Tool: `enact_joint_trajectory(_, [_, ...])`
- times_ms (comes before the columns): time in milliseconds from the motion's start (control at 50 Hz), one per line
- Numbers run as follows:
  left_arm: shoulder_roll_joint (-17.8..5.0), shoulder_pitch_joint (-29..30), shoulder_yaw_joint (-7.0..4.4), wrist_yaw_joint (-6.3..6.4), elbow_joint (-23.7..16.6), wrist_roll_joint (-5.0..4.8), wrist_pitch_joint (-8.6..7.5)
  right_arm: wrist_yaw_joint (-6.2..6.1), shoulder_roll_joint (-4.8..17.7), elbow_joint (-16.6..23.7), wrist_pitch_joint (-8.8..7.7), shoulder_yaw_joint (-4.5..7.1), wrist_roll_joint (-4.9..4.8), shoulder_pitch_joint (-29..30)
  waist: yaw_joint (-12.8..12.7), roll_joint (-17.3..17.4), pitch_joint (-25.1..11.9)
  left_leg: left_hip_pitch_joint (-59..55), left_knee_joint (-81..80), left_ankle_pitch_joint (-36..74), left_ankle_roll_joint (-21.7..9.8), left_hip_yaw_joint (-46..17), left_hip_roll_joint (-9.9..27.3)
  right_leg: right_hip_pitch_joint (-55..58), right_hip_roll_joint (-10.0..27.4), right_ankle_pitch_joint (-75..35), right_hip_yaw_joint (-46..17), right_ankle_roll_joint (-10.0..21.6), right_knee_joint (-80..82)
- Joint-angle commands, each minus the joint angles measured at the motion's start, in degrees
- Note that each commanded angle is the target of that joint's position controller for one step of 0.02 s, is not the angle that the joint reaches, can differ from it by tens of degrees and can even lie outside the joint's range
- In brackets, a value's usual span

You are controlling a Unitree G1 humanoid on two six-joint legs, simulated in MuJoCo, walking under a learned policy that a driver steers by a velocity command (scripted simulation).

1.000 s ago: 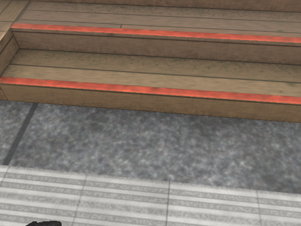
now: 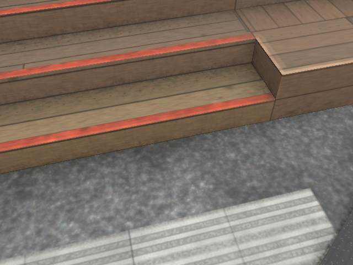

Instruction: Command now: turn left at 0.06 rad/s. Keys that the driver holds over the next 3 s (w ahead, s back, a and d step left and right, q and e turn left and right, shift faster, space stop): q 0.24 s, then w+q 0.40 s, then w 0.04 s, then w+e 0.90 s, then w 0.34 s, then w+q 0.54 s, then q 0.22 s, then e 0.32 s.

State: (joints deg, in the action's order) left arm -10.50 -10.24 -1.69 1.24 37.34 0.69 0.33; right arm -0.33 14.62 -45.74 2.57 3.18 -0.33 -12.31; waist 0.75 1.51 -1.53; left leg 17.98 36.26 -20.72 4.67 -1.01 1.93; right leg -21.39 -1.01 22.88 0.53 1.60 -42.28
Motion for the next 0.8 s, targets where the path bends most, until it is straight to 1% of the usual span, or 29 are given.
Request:
enact_joint_trajectory(20, [-6.62,2.52,-2.02,1.04,-2.82,-0.66,-0.22,0.61,1.84,2.35,-0.64,0.00,-0.12,-1.02,0.81,-7.47,-3.82,-6.73,-14.51,13.23,-1.42,2.50,-1.69,3.37,9.93,-21.84,-9.07,9.56,5.89])
enact_joint_trajectory(40, [-7.02,1.32,-2.16,1.41,-2.69,-0.43,-0.27,0.64,3.87,2.70,-0.62,0.40,0.63,-0.98,-0.13,-6.11,-3.66,-8.79,-13.29,17.38,-2.46,2.18,-1.48,1.54,8.86,-15.99,-8.60,7.70,3.37])
enact_joint_trajectory(60, [-6.63,0.89,-2.12,1.77,-3.06,0.13,-0.38,0.52,6.90,4.05,-0.67,1.04,1.12,-0.63,-1.24,-2.20,-3.00,-8.98,-10.37,28.40,-4.22,-1.37,1.46,-1.51,6.62,-10.19,-6.84,5.41,-1.96])
enact_joint_trajectory(80, [-4.85,-1.01,-1.72,1.86,-3.38,0.49,-0.68,0.35,10.03,5.02,-0.76,1.86,1.15,-0.43,-2.90,4.58,-2.71,-8.28,-9.89,34.73,-8.42,-5.75,5.36,-4.68,2.65,-5.53,-2.05,2.55,-7.97])
enact_joint_trajectory(100, [-5.23,-0.53,-1.74,2.23,-3.84,0.58,-0.71,0.39,9.97,5.65,-1.03,2.01,0.92,0.62,-2.44,9.02,-1.78,-3.59,-13.84,30.79,-14.85,-14.05,10.61,-4.08,0.56,-2.26,0.86,-0.58,-10.48])
enact_joint_trajectory(120, [-6.94,1.71,-2.43,2.70,-4.17,0.27,-0.50,0.22,9.19,6.11,-1.16,1.93,0.99,1.12,-1.26,10.54,0.48,-1.54,-16.57,25.41,-17.28,-18.44,12.36,-5.45,0.34,-0.20,1.10,-1.22,-11.94])
enact_joint_trajectory(160, [-6.76,2.70,-2.94,2.84,-4.45,-0.25,-0.04,-0.83,8.59,7.04,-1.51,1.74,0.97,2.58,-1.12,11.19,0.73,-1.95,-17.26,22.00,-17.07,-19.98,12.53,-6.53,0.03,3.60,0.50,-0.47,-11.37])
enact_joint_trajectory(200, [-6.09,0.53,-3.05,2.20,-3.90,-0.07,-0.15,-1.43,8.79,8.48,-1.48,1.96,0.23,4.00,-2.19,9.65,-0.30,-0.23,-15.34,18.52,-13.89,-17.26,9.97,-2.26,-0.07,-0.71,0.91,0.66,-3.95])
enact_joint_trajectory(220, [-6.50,0.15,-3.36,1.84,-3.65,0.13,-0.36,-1.61,8.34,9.02,-1.22,2.08,0.03,2.67,-1.51,6.52,-1.25,2.11,-13.63,15.97,-11.80,-15.05,7.36,1.37,0.54,-6.68,0.43,1.49,-1.46])
enact_joint_trajectory(240, [-7.51,0.20,-3.90,1.58,-3.24,0.19,-0.33,-1.77,7.88,9.80,-0.91,2.15,-0.15,1.44,-0.50,0.11,-1.85,6.15,-10.77,11.94,-9.18,-10.95,3.90,3.96,2.33,-8.45,-2.15,3.25,0.30])
enact_joint_trajectory(260, [-8.23,-2.57,-4.42,1.33,-3.00,0.36,-0.28,-1.87,6.48,10.60,-0.81,1.91,-0.35,1.95,-1.88,-6.29,-3.69,10.97,-4.70,0.01,-6.69,-5.77,-1.07,7.25,6.31,-0.19,-7.82,5.99,6.49])
enact_joint_trajectory(280, [-11.13,-7.23,-5.17,1.17,-2.57,0.47,-0.65,-1.63,4.53,12.59,-0.89,1.47,-0.84,5.18,-4.44,-14.44,-4.61,18.40,7.99,-9.34,-4.59,0.28,-6.85,10.32,16.25,13.06,-22.82,12.31,18.10])
enact_joint_trajectory(300, [-13.51,-10.14,-5.43,1.26,-2.95,1.41,-2.10,-0.87,5.19,14.79,-1.27,1.87,-0.78,9.51,-6.97,-14.61,-2.14,27.43,24.64,-15.36,-3.76,-4.72,-4.34,10.60,25.11,20.53,-38.43,19.04,25.80])
enact_joint_trajectory(320, [-12.97,-8.95,-5.10,1.72,-3.03,1.80,-3.54,-0.22,5.46,14.84,-1.76,2.44,-1.27,9.50,-5.47,-9.03,-0.24,31.63,32.58,-11.77,-4.70,-9.42,-2.22,9.76,26.68,22.62,-41.05,19.21,26.60])
enact_joint_trajectory(360, [-11.76,-3.76,-4.77,2.15,-2.93,-0.27,-4.41,-0.02,6.48,12.77,-1.69,2.92,-0.88,4.27,-1.19,-6.79,1.74,31.49,34.31,-2.19,-5.03,-7.80,1.13,8.16,23.03,18.25,-29.28,12.86,25.47])
enact_joint_trajectory(400, [-11.25,-2.51,-4.44,2.03,-2.42,-0.33,-4.39,0.51,5.91,11.82,-1.34,2.81,-0.49,2.18,-0.45,-7.99,1.29,25.69,33.77,4.62,-3.66,-3.75,1.55,4.61,18.85,12.50,-17.70,8.98,26.87])
enact_joint_trajectory(460, [-11.66,-4.87,-4.71,1.74,-0.98,-0.43,-4.74,1.41,3.72,12.72,-1.32,1.82,-0.80,5.32,-2.37,-7.06,1.52,20.06,22.90,8.93,-3.08,-0.53,2.11,4.56,17.19,5.26,-6.74,7.19,27.37])
enact_joint_trajectory(500, [-13.61,-5.79,-5.41,1.32,-0.23,-0.62,-4.86,2.04,2.35,13.34,-1.73,1.14,-0.90,6.88,-3.21,-7.37,0.91,15.19,14.21,8.05,-3.56,0.80,2.11,5.24,17.24,2.87,-2.42,6.63,26.86])
enact_joint_trajectory(560, [-15.84,-5.76,-6.21,0.28,0.52,-1.58,-4.80,2.67,3.57,13.43,-1.63,1.43,-1.23,6.92,-3.35,-8.62,0.95,9.33,6.07,5.20,-4.25,2.89,1.84,5.47,18.91,4.55,0.08,6.64,25.65])
enact_joint_trajectory(600, [-16.20,-5.27,-6.34,-0.24,0.94,-2.12,-4.52,2.98,4.26,13.31,-1.40,1.62,-1.54,6.17,-3.22,-8.69,1.75,7.00,2.32,3.23,-5.43,3.92,2.17,5.35,20.48,7.19,0.20,6.52,23.74])
enact_joint_trajectory(640, [-15.66,-3.51,-6.11,-0.58,1.56,-2.33,-3.67,3.09,4.13,11.17,-1.34,2.00,-1.70,1.28,-0.73,-6.78,1.67,-0.84,-4.93,5.44,-7.70,7.15,1.00,2.40,20.15,9.77,2.98,5.06,17.52])
enact_joint_trajectory(660, [-13.62,-4.71,-5.40,-0.92,2.50,-1.70,-3.26,2.79,4.89,8.37,-1.43,2.78,-1.70,-4.08,0.97,-2.86,0.18,-8.85,-7.93,6.22,-8.92,9.49,-1.85,-0.72,18.05,9.76,5.51,3.98,9.77])
enact_joint_trajectory(680, [-9.64,-5.60,-3.99,-1.37,3.17,-0.40,-3.27,2.38,7.68,5.60,-1.65,4.35,-1.71,-11.08,3.52,4.67,-1.65,-17.75,-9.47,5.20,-10.29,6.57,-2.42,-5.64,14.07,4.11,10.02,1.93,-7.77])
enact_joint_trajectory(700, [-4.98,-2.93,-2.50,-1.78,1.20,1.09,-3.99,1.72,13.28,5.46,-2.78,4.97,-0.19,-15.33,3.81,18.18,1.06,-24.35,-9.78,14.53,-12.22,-12.35,7.96,-25.48,9.66,14.18,8.96,-1.42,-35.63])
enact_joint_trajectory(720, [-6.10,-4.52,-2.33,-1.91,-1.02,0.05,-6.07,1.84,16.21,8.87,-4.26,4.46,-0.79,-16.36,3.11,16.54,-3.02,-30.12,-12.98,25.73,-20.61,-32.07,18.11,-39.33,4.85,13.70,3.88,-2.66,-47.22])
enact_joint_trajectory(740, [-9.72,0.01,-2.71,-1.54,-3.09,-3.15,-7.55,2.65,15.93,6.51,-5.21,5.15,-0.66,-19.48,6.31,9.66,-6.31,-31.36,-21.31,7.26,-27.02,-41.29,23.31,-44.82,5.83,6.82,-1.57,-2.56,-47.75])
enact_joint_trajectory(760, [-11.56,3.44,-3.04,-1.23,-3.79,-3.75,-7.75,2.55,12.51,6.61,-5.75,3.86,-0.82,-15.60,4.56,4.92,-1.14,-29.01,-21.08,2.27,-25.03,-36.94,21.57,-48.79,7.73,1.77,-2.67,-1.72,-47.34])
enact_joint_trajectory(780, [-11.62,3.35,-2.87,-1.01,-2.42,-2.54,-7.29,2.20,8.84,7.17,-5.87,2.29,-0.51,-10.36,2.57,2.98,1.45,-23.53,-20.49,5.10,-21.95,-28.77,18.81,-46.17,9.67,-4.98,-3.40,-1.26,-43.84])
enact_joint_trajectory(800, [-11.22,1.28,-2.90,-0.96,-0.96,-1.54,-6.81,1.92,6.41,7.71,-6.20,1.23,0.19,-6.00,0.13,3.27,1.95,-17.84,-20.43,12.83,-19.18,-22.14,15.60,-40.73,10.55,-10.22,-4.48,-1.02,-39.90])
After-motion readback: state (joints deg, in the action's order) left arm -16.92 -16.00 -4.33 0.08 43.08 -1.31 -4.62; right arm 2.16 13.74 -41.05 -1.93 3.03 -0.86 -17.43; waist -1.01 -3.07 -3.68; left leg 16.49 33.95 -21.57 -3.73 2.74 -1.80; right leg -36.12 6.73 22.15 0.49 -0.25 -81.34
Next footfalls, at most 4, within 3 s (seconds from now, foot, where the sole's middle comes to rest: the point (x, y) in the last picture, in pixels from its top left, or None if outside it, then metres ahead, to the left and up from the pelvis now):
0.06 left None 0.01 0.13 -0.79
0.70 left None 0.00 0.18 -0.79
1.16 right None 0.40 0.17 -0.79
1.62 left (87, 242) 0.62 0.39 -0.79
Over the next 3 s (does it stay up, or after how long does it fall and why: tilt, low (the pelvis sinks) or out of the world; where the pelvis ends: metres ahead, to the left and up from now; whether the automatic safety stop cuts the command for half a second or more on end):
stays up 1.04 0.39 0.11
